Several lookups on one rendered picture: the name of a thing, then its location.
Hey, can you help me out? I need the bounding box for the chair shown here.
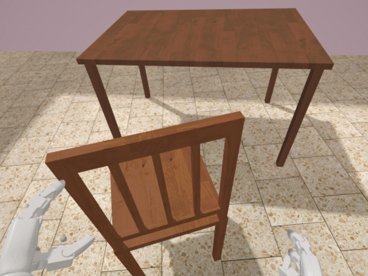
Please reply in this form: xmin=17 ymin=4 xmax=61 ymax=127
xmin=45 ymin=111 xmax=245 ymax=276

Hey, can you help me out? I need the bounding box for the table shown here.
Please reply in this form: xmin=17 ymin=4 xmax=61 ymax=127
xmin=76 ymin=8 xmax=334 ymax=167

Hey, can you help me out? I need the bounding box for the right robot hand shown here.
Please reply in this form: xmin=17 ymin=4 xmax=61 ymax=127
xmin=279 ymin=229 xmax=324 ymax=276

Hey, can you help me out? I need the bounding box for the left robot hand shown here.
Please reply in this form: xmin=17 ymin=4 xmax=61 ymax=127
xmin=0 ymin=180 xmax=95 ymax=276

